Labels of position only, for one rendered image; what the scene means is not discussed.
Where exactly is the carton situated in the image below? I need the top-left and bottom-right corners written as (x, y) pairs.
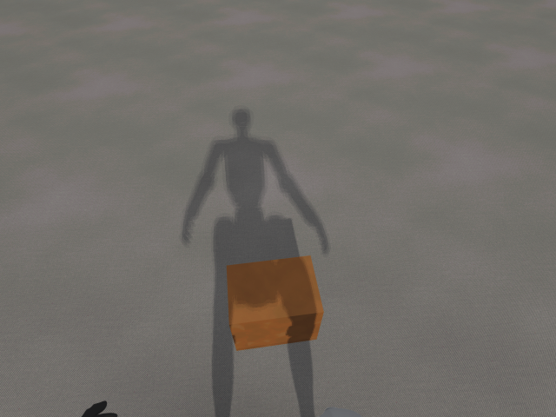
top-left (227, 255), bottom-right (324, 351)

